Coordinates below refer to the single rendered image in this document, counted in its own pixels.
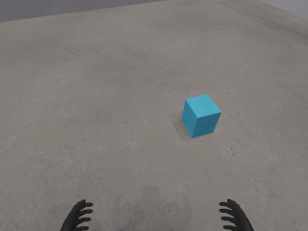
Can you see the carton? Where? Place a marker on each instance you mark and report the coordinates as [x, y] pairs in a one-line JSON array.
[[200, 115]]

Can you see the right robot hand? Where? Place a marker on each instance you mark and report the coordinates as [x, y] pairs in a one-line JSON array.
[[239, 218]]

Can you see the left robot hand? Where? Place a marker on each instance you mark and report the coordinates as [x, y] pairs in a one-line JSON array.
[[72, 220]]

